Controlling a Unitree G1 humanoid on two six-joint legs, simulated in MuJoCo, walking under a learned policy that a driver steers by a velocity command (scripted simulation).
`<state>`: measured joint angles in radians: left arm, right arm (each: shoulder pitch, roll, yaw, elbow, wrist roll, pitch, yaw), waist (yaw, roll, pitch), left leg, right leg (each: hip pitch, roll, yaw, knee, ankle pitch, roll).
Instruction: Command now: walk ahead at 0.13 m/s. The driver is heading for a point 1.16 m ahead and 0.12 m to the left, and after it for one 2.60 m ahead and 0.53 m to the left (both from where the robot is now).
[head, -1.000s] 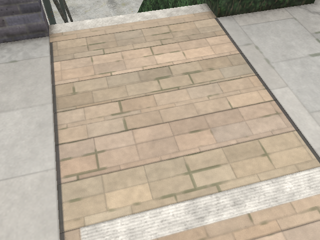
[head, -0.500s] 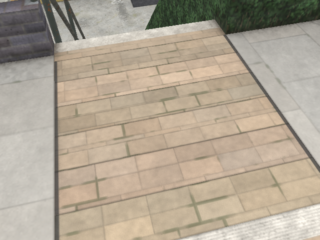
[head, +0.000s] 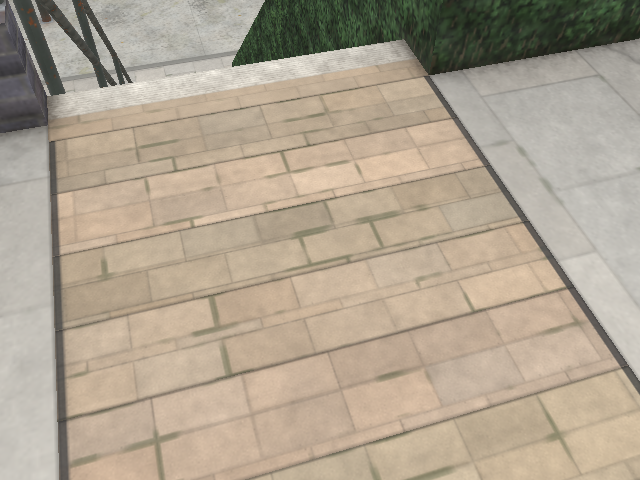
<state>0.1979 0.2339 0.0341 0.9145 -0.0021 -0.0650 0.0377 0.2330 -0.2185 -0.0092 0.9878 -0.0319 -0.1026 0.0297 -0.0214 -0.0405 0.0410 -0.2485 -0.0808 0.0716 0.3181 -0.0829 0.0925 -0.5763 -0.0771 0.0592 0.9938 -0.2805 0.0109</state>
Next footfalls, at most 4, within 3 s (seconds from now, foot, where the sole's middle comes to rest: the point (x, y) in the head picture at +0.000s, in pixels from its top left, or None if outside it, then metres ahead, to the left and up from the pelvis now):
0.16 right None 0.14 -0.15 -0.78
0.90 right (387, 472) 0.49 -0.13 -0.78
1.40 left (275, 358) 0.75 0.10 -0.78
1.74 right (380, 381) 0.69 -0.13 -0.78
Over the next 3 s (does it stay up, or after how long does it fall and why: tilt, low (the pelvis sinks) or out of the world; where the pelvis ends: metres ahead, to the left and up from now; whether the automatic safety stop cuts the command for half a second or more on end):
stays up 1.02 0.11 -0.01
